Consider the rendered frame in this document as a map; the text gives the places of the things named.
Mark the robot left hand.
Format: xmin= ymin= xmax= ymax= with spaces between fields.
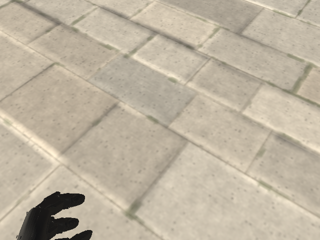
xmin=16 ymin=191 xmax=93 ymax=240

